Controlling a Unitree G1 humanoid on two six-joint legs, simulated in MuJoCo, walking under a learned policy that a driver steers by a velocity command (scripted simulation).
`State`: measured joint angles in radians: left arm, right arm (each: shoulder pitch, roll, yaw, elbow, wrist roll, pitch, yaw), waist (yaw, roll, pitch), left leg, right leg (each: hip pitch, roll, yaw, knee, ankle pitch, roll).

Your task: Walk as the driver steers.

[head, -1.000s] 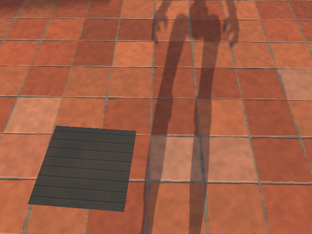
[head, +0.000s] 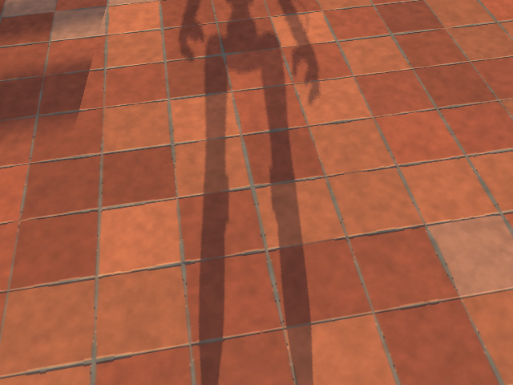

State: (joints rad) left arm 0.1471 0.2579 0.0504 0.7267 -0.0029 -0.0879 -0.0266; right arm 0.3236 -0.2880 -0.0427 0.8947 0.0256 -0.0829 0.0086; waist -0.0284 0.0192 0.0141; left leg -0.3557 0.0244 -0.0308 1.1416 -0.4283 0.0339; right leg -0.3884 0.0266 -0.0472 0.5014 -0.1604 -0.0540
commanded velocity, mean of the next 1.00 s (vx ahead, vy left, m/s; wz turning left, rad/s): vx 0.31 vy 0.00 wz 0.40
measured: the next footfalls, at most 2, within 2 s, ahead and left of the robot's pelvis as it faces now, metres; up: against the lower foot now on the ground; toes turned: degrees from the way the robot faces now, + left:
left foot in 0.44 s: +0.38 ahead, +0.18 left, +0.00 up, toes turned +15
right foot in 0.90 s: +0.57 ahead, +0.03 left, +0.00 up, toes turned +29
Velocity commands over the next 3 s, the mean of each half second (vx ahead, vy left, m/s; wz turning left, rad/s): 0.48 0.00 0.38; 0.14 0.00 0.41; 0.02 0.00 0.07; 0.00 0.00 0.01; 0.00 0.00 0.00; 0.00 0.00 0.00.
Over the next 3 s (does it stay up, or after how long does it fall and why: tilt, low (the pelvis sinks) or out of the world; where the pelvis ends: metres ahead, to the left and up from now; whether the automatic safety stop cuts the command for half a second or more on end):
stays up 0.44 0.13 0.00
